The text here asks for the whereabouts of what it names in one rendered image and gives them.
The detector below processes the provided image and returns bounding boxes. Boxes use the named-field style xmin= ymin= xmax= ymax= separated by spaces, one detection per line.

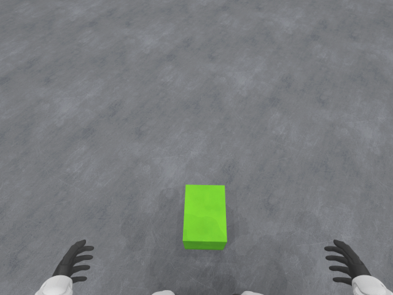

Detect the robot right forearm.
xmin=352 ymin=275 xmax=393 ymax=295

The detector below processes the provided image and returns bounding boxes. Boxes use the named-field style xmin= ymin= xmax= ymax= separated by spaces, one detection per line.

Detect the carton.
xmin=183 ymin=184 xmax=227 ymax=250

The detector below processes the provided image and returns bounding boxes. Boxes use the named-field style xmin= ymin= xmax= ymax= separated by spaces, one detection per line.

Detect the robot left forearm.
xmin=35 ymin=275 xmax=73 ymax=295

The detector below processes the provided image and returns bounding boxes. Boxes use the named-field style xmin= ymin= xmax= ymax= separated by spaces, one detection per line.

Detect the robot left hand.
xmin=52 ymin=240 xmax=94 ymax=284

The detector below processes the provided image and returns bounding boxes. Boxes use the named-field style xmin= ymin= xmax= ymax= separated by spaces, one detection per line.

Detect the robot right hand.
xmin=324 ymin=240 xmax=371 ymax=286

